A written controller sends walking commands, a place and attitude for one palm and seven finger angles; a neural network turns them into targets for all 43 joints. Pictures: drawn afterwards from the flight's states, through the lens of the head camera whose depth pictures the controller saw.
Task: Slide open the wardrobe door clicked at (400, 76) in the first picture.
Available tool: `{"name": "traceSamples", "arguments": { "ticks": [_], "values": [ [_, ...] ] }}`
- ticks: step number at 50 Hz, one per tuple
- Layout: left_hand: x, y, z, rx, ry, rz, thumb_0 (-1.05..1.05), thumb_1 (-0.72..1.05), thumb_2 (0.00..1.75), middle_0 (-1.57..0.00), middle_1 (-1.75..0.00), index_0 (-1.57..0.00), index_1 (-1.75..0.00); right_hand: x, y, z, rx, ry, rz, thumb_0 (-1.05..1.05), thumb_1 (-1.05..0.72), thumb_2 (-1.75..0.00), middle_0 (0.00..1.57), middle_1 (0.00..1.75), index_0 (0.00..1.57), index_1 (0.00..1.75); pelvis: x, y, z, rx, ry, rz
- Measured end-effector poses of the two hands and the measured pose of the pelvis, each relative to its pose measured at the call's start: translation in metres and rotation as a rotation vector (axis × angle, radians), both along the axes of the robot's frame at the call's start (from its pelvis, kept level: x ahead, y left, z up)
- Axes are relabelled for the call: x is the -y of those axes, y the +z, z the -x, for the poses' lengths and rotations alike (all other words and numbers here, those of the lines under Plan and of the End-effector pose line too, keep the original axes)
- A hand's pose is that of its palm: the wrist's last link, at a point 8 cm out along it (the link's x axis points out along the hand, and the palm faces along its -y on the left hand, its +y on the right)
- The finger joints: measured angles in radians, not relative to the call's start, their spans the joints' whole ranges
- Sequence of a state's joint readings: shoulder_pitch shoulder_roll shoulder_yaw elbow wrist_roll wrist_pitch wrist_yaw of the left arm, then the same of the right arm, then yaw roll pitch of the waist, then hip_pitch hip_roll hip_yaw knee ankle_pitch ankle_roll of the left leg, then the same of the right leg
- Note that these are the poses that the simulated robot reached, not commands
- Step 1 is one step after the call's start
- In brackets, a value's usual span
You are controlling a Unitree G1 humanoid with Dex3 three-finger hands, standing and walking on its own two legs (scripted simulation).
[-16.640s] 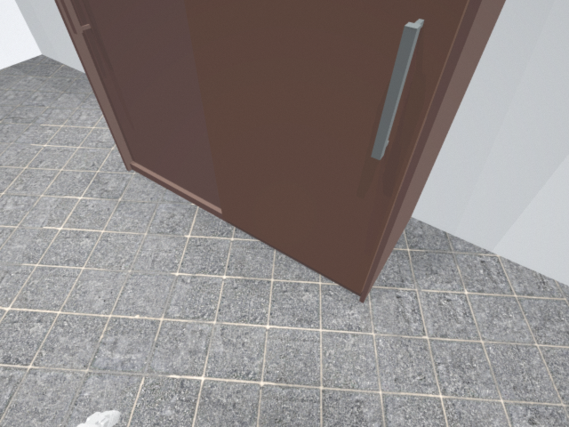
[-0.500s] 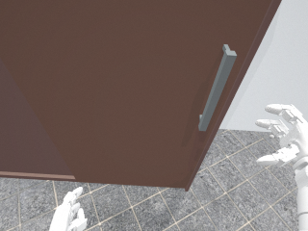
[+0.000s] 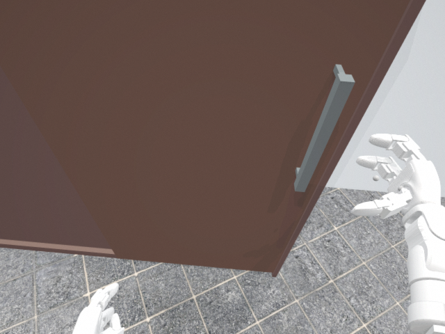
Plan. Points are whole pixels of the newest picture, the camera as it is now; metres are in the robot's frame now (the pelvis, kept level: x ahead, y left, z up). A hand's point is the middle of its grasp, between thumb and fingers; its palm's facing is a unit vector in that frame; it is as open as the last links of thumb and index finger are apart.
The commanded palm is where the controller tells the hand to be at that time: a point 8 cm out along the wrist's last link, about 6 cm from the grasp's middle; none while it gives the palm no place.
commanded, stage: move the hooked fingers beside the handle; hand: right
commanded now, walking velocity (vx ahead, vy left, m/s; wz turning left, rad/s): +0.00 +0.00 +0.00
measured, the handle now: (316, 136) +0.48 -0.15 +0.11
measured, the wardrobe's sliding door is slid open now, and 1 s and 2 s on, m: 0.00 0.00 0.00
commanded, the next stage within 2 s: feel for the door with the fingertips in 1.42 s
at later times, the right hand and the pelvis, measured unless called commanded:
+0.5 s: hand (353, 158) +0.42 -0.21 +0.12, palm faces +0.02 +1.00 +0.01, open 14.0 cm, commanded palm +0.40 -0.26 +0.12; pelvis +0.00 +0.00 +0.00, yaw +0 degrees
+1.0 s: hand (349, 153) +0.44 -0.20 +0.12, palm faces +0.03 +1.00 +0.01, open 13.9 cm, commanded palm +0.41 -0.25 +0.12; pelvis +0.00 -0.01 -0.01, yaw +0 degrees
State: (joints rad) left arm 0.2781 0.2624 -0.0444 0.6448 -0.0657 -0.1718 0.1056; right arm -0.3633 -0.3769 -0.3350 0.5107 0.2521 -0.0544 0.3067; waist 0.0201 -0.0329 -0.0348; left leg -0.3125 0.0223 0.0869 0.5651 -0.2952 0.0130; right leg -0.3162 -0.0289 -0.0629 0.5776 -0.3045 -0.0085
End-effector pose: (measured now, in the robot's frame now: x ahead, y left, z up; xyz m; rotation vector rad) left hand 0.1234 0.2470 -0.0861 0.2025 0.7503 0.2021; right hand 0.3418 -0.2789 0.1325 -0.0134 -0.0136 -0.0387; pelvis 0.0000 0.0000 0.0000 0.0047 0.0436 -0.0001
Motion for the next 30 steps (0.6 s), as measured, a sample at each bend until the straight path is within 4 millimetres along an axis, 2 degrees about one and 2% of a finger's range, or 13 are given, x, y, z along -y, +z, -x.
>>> {"name": "traceSamples", "arguments": {
  "ticks": [10,20,30],
  "values": [
    [-0.006,-0.006,0.014,-0.069,0.016,-0.013,0.01,0.9,0.9,-0.2,-0.3,-0.21,-0.3,0.0,-0.009,-0.015,-0.033,-0.01,-0.01,-0.01,0.5,-0.3,0.3,1.2,0.3,1.2,0.0,-0.002,0.001,-0.014,-0.003,-0.002],
    [-0.01,-0.013,0.037,-0.151,0.048,-0.018,0.01,0.9,0.9,-0.2,-0.3,-0.21,-0.3,-0.014,-0.005,-0.043,-0.014,0.024,-0.012,-0.01,0.5,-0.3,0.3,1.2,0.3,1.2,0.002,-0.003,0.002,-0.037,0.0,-0.005],
    [-0.009,-0.019,0.063,-0.236,0.086,-0.009,0.01,0.9,0.9,-0.2,-0.3,-0.21,-0.3,-0.021,-0.012,-0.069,-0.03,0.008,-0.017,-0.01,0.5,-0.3,0.3,1.2,0.3,1.2,0.004,-0.005,0.003,-0.066,0.012,-0.005]
  ]
}}
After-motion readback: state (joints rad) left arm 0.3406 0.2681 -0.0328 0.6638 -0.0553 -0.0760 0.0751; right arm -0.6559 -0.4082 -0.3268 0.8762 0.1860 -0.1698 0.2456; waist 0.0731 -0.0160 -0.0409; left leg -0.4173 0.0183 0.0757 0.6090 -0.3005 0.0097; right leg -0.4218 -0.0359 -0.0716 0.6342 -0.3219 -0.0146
